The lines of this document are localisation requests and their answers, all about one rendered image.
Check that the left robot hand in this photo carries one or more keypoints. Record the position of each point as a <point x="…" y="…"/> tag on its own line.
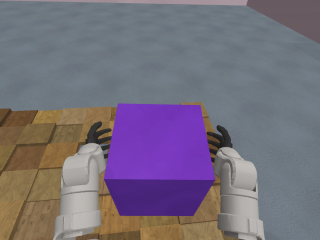
<point x="92" y="136"/>

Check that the carton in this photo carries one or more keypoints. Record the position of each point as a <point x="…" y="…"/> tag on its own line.
<point x="159" y="162"/>

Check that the robot left forearm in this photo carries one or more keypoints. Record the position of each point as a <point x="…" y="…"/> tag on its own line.
<point x="79" y="210"/>

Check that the right robot hand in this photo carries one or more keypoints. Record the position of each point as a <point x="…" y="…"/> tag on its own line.
<point x="225" y="140"/>

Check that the robot right forearm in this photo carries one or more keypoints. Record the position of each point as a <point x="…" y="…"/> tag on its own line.
<point x="239" y="210"/>

